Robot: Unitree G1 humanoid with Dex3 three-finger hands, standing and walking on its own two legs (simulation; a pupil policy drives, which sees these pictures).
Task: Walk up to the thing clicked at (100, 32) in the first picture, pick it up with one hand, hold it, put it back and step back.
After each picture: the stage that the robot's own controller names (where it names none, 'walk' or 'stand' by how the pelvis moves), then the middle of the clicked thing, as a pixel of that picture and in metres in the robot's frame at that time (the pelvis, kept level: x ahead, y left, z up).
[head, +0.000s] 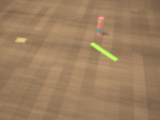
stand; (100, 26) +1.77 -0.22 -0.66
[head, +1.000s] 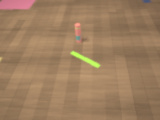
walk; (78, 33) +1.65 +0.17 -0.63
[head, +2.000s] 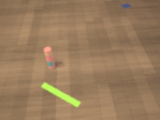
walk; (49, 58) +1.07 +0.39 -0.64
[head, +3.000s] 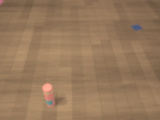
walk; (49, 96) +0.69 +0.26 -0.63
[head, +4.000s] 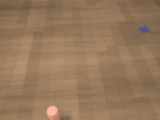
stand; (54, 118) +0.49 +0.20 -0.63
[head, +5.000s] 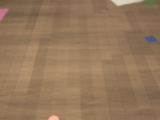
stand; out of the picture +0.46 +0.20 -0.64
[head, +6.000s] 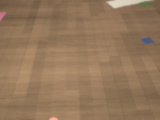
stand; out of the picture +0.46 +0.21 -0.65
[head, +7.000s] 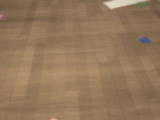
stand; out of the picture +0.46 +0.21 -0.66
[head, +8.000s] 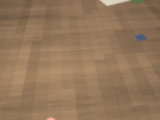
stand; out of the picture +0.45 +0.22 -0.66
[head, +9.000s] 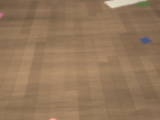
stand; out of the picture +0.46 +0.21 -0.66
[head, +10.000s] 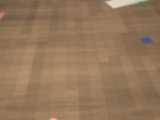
stand; out of the picture +0.46 +0.21 -0.66
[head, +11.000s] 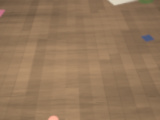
go down; out of the picture +0.46 +0.21 -0.66
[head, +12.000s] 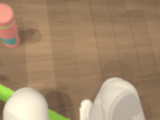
go down; (7, 29) +0.56 +0.22 -0.25
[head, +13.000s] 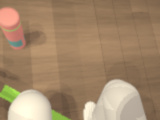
approach; (13, 32) +0.56 +0.21 -0.26
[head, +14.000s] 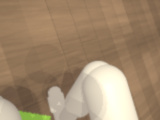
close in; out of the picture +0.55 +0.28 -0.18
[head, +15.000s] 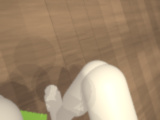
lift; out of the picture +0.53 +0.27 -0.18
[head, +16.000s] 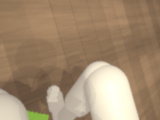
lift; out of the picture +0.48 +0.23 -0.18
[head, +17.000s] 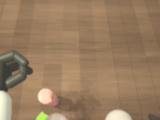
lift; (49, 98) +0.40 +0.17 -0.41
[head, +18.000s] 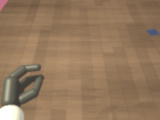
close; out of the picture +0.35 +0.18 -0.61
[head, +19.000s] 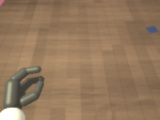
stand; out of the picture +0.36 +0.18 -0.61
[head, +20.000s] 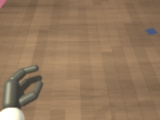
stand; out of the picture +0.35 +0.18 -0.62
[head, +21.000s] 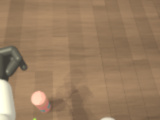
crouch; (42, 103) +0.39 +0.18 -0.48
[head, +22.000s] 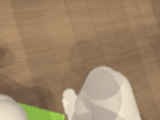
lower; out of the picture +0.44 +0.22 -0.20
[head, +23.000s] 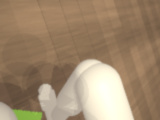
lower; out of the picture +0.42 +0.25 -0.18
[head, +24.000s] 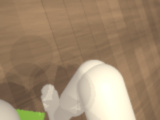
lower; out of the picture +0.42 +0.25 -0.18
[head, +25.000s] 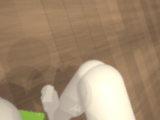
lower; out of the picture +0.42 +0.25 -0.18
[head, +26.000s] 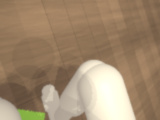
lower; out of the picture +0.43 +0.24 -0.18
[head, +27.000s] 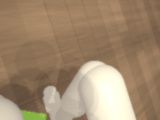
open; out of the picture +0.41 +0.23 -0.18
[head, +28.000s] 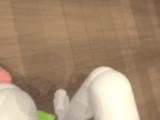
stand; out of the picture +0.37 +0.20 -0.19
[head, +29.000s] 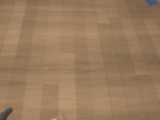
stand; out of the picture +0.25 +0.11 -0.59
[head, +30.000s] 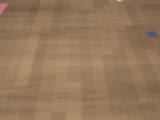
stand; out of the picture +0.25 +0.02 -0.69
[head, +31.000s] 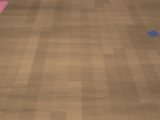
stand; out of the picture +0.28 -0.06 -0.69
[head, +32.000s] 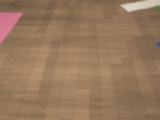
stand; out of the picture +0.33 -0.16 -0.74
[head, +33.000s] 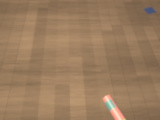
walk; (114, 110) +0.47 -0.29 -0.73
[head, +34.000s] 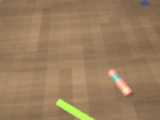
walk; (119, 82) +0.78 -0.27 -0.72
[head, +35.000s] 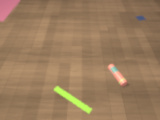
stand; (117, 74) +1.04 -0.33 -0.73
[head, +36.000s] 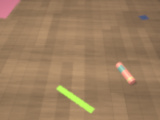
stand; (125, 73) +1.05 -0.44 -0.75
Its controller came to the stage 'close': yes
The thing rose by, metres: 0.05
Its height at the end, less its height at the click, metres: -0.09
